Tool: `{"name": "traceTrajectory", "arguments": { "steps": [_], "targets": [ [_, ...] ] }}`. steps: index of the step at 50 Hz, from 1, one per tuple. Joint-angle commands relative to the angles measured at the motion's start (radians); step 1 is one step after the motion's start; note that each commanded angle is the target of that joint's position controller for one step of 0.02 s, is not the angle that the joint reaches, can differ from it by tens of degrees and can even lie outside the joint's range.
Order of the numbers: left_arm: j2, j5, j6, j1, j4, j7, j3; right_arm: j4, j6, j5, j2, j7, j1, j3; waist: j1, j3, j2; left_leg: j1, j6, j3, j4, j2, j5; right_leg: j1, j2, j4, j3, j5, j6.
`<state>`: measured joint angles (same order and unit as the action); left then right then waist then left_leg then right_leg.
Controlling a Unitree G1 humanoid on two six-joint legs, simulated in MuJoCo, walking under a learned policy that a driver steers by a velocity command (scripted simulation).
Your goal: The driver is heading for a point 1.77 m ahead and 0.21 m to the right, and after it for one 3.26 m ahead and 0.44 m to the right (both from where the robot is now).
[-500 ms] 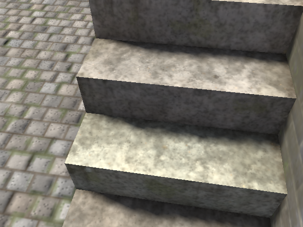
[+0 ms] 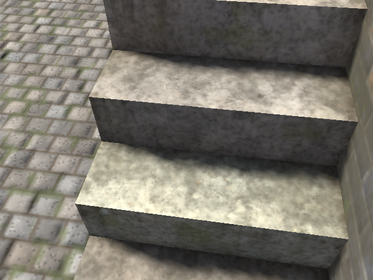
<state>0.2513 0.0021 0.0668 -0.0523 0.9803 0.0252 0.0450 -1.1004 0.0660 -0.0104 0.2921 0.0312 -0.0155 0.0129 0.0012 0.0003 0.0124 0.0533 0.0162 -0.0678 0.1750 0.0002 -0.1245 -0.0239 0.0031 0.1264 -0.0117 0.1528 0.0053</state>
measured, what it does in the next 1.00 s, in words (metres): stands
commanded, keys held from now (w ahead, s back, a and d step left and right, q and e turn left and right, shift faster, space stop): w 0.74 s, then no key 0.26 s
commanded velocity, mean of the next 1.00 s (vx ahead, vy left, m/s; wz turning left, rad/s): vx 0.45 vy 0.00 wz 0.00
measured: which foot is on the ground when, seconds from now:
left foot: down 0.00-1.00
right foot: down 0.00-1.00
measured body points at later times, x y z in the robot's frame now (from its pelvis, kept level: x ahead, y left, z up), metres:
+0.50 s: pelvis +0.00 +0.00 +0.00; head +0.01 -0.01 +0.45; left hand +0.15 +0.25 -0.12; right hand +0.14 -0.27 -0.13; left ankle -0.02 +0.13 -0.75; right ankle -0.05 -0.12 -0.75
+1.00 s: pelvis +0.00 +0.00 +0.00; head +0.01 +0.00 +0.45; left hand +0.13 +0.26 -0.12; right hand +0.11 -0.28 -0.14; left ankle -0.02 +0.13 -0.75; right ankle -0.05 -0.12 -0.75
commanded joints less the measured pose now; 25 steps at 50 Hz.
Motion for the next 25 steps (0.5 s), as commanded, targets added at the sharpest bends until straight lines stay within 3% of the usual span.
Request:
{"name": "traceTrajectory", "arguments": {
  "steps": [1, 25],
  "targets": [
    [0.119, -0.001, 0.013, 0.062, -0.057, 0.003, -0.024, 0.049, 0.012, 0.0, 0.123, 0.003, 0.067, -0.02, -0.001, -0.082, -0.022, -0.036, -0.048, -0.07, 0.022, -0.129, 0.292, -0.008, 0.128, 0.009, -0.067, -0.235, 0.013],
    [0.118, -0.001, 0.013, 0.067, -0.059, 0.003, -0.024, 0.046, 0.011, 0.0, 0.122, 0.003, 0.072, -0.023, 0.0, -0.085, -0.021, -0.044, -0.046, -0.067, 0.017, -0.132, 0.29, -0.004, 0.127, 0.006, -0.069, -0.226, 0.015]
  ]
}}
